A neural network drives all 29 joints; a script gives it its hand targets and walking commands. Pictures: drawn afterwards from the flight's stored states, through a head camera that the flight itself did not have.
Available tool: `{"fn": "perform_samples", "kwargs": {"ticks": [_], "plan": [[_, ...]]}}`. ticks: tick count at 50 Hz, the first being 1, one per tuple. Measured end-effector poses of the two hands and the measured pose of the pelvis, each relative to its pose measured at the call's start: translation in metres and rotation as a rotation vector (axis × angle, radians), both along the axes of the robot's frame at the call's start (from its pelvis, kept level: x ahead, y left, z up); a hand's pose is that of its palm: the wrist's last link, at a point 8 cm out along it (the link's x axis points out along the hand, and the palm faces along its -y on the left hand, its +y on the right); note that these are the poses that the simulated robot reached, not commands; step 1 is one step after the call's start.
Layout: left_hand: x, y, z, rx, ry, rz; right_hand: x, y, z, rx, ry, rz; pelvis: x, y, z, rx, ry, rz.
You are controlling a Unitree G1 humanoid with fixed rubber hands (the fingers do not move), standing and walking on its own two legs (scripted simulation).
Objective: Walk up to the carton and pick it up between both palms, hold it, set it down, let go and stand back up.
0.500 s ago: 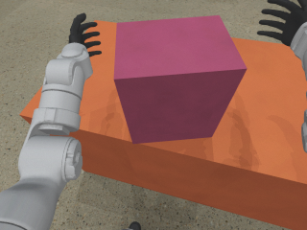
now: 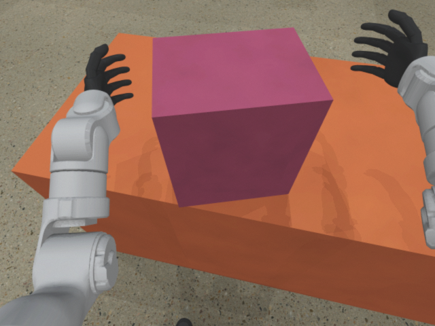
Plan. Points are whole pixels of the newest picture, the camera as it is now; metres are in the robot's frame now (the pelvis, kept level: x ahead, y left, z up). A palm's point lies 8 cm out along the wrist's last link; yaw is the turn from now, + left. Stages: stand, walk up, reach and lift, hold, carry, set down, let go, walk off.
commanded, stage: set down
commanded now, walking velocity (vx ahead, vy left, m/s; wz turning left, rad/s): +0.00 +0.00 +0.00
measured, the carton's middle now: (230, 127) +0.48 +0.05 +0.06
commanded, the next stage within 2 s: none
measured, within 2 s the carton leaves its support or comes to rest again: neither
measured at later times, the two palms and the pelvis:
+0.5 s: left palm (114, 126) +0.37 +0.22 +0.16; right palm (411, 118) +0.43 -0.24 +0.16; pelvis -0.01 +0.00 +0.00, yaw -1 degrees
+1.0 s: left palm (123, 170) +0.32 +0.21 +0.10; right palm (410, 181) +0.37 -0.26 +0.09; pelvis +0.01 +0.00 +0.00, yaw -1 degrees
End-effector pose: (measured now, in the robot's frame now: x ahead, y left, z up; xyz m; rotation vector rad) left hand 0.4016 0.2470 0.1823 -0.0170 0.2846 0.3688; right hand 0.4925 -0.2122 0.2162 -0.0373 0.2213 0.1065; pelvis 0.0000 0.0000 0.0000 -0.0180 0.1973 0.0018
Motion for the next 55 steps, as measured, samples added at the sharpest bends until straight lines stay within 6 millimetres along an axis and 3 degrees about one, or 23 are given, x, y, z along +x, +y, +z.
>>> {"fn": "perform_samples", "kwargs": {"ticks": [9,20,36,45,55], "plan": [[-0.026,-0.006,-0.009,0.000,-0.008,-0.006,-0.029,-0.008,-0.032,0.009,0.052,-0.003,-0.009,-0.001,-0.001,0.004,-0.021,0.002],[-0.030,-0.030,-0.012,-0.006,0.011,-0.052,-0.051,-0.018,-0.038,-0.008,0.049,-0.014,-0.014,-0.003,-0.002,0.011,-0.045,-0.011],[-0.066,-0.018,-0.060,-0.012,0.037,-0.015,-0.081,-0.033,-0.087,-0.008,0.069,-0.027,-0.005,0.000,0.000,0.009,-0.091,-0.001],[-0.075,-0.035,-0.066,0.011,0.000,-0.060,-0.108,-0.040,-0.115,-0.012,0.055,-0.020,0.004,0.002,0.001,0.010,-0.108,-0.007],[-0.093,-0.043,-0.089,0.022,0.013,-0.062,-0.142,-0.060,-0.134,-0.050,0.036,-0.029,0.006,0.000,0.002,0.016,-0.133,-0.024]]}}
